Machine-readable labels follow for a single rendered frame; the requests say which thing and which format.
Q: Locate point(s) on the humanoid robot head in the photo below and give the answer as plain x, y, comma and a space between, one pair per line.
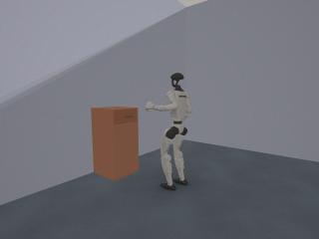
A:
176, 77

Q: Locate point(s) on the robot left forearm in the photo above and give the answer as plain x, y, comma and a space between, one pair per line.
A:
163, 108

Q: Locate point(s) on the drawer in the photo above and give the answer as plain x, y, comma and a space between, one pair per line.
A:
120, 114

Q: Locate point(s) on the right robot upper arm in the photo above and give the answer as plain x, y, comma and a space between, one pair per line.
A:
188, 109

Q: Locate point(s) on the cabinet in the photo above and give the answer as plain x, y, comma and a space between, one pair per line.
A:
115, 147

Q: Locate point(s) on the left robot upper arm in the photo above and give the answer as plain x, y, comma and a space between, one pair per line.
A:
170, 94

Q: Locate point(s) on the humanoid robot torso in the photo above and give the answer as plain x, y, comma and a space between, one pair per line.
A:
180, 97

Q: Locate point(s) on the left robot hand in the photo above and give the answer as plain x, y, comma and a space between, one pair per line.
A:
149, 106

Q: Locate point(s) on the robot right forearm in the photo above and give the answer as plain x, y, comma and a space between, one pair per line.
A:
183, 118

